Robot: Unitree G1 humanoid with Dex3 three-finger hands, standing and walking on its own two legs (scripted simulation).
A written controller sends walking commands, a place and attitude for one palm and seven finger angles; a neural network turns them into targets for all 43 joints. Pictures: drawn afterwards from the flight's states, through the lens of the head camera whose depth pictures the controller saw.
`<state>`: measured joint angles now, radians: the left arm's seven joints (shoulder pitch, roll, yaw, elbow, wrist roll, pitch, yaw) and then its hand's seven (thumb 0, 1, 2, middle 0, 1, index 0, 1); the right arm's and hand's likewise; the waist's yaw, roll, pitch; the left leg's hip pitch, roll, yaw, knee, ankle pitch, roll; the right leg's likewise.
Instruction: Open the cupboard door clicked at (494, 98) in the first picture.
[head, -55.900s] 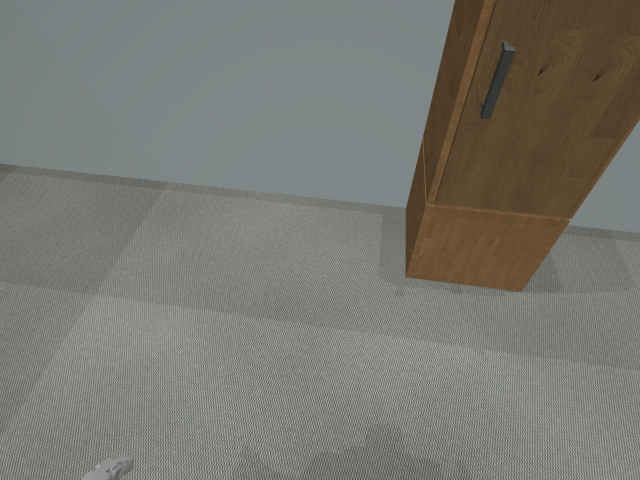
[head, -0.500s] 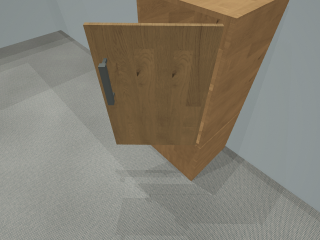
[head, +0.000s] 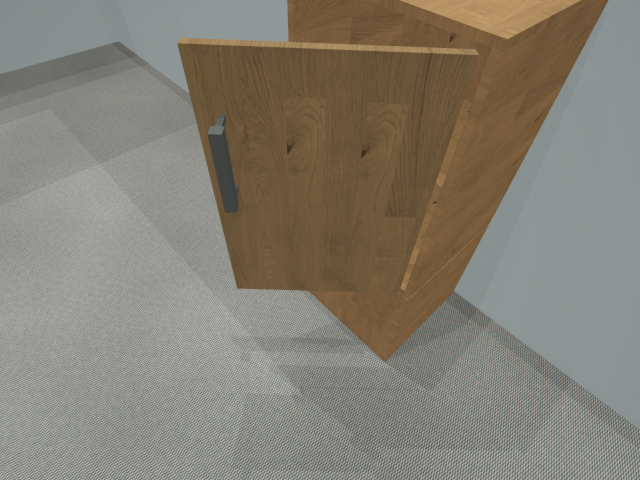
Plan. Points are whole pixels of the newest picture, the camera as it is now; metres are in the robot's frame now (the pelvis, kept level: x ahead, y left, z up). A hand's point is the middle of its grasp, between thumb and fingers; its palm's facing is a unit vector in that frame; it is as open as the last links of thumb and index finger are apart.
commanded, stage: raise the hand with hooked fingers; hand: left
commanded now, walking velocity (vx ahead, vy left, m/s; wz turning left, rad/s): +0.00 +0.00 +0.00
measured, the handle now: (226, 165) +0.56 +0.19 +0.06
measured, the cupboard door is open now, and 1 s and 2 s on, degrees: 46 46 46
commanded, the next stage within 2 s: none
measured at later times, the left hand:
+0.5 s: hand (156, 462) +0.14 +0.20 -0.02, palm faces +0.23 -0.97 -0.10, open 9.4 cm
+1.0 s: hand (144, 397) +0.21 +0.22 +0.00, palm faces +0.02 -1.00 -0.05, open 12.4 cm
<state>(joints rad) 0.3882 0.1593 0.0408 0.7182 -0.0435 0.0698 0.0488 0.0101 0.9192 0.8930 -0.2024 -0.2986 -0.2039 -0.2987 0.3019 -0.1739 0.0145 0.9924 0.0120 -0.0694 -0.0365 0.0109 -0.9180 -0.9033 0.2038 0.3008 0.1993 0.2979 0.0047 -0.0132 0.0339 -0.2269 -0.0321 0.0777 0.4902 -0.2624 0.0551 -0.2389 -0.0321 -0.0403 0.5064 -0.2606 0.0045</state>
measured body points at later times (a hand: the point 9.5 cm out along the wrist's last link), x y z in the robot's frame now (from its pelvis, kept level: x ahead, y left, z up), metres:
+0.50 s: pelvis -0.01 -0.04 -0.08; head +0.05 -0.02 +0.37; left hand +0.13 +0.25 -0.01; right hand +0.24 -0.25 -0.13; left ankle +0.00 +0.08 -0.74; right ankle +0.00 -0.13 -0.74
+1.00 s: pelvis -0.02 -0.02 -0.05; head +0.03 -0.01 +0.40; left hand +0.20 +0.28 +0.01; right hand +0.13 -0.29 -0.12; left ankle +0.00 +0.08 -0.74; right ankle +0.00 -0.13 -0.74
